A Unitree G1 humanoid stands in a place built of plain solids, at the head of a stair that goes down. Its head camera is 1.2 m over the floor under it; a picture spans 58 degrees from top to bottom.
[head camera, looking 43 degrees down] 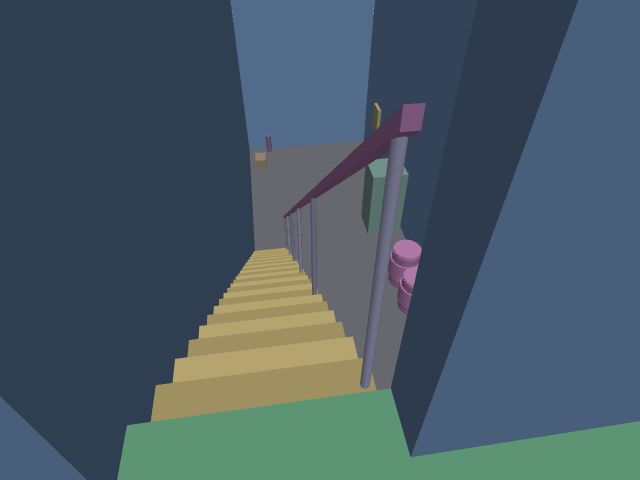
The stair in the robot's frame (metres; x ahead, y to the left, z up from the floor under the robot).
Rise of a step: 0.20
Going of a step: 0.23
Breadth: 0.76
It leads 8 degrees to the left of straight ahead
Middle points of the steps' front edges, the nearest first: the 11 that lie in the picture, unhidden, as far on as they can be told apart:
0.59 0.16 0.00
0.81 0.20 -0.20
1.04 0.23 -0.39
1.26 0.26 -0.59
1.49 0.30 -0.79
1.71 0.33 -0.99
1.94 0.36 -1.18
2.16 0.40 -1.38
2.39 0.43 -1.58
2.61 0.46 -1.78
2.84 0.50 -1.97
